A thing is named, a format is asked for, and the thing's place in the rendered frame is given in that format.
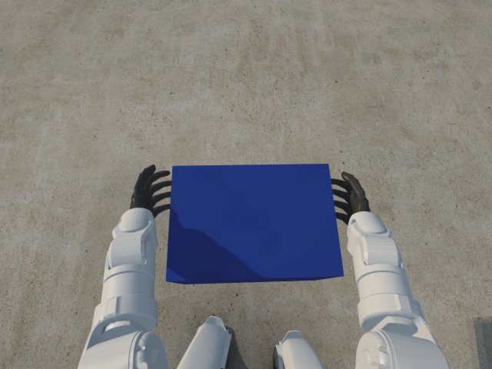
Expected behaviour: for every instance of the robot left forearm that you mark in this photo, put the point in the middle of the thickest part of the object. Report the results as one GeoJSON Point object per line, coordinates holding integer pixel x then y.
{"type": "Point", "coordinates": [128, 297]}

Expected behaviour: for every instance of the robot left upper arm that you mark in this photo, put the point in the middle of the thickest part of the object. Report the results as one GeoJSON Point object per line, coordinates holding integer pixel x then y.
{"type": "Point", "coordinates": [138, 350]}

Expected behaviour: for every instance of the left robot thigh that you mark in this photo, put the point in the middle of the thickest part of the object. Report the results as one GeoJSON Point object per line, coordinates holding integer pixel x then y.
{"type": "Point", "coordinates": [208, 349]}

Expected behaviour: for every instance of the right robot hand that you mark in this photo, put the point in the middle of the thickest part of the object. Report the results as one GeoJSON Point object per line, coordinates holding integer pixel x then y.
{"type": "Point", "coordinates": [355, 197]}

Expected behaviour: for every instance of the left robot hand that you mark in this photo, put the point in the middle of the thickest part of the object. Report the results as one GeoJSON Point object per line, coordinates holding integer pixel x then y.
{"type": "Point", "coordinates": [143, 191]}

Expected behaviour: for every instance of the robot right forearm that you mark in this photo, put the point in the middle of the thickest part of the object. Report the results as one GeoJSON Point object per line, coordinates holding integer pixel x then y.
{"type": "Point", "coordinates": [386, 300]}

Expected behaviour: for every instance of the carton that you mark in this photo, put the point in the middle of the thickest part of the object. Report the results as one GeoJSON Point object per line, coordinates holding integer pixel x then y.
{"type": "Point", "coordinates": [252, 223]}

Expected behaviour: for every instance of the robot right upper arm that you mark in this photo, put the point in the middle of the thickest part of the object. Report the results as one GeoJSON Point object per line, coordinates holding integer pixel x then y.
{"type": "Point", "coordinates": [381, 349]}

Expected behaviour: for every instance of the left robot shin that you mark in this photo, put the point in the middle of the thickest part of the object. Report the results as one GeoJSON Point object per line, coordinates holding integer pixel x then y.
{"type": "Point", "coordinates": [214, 320]}

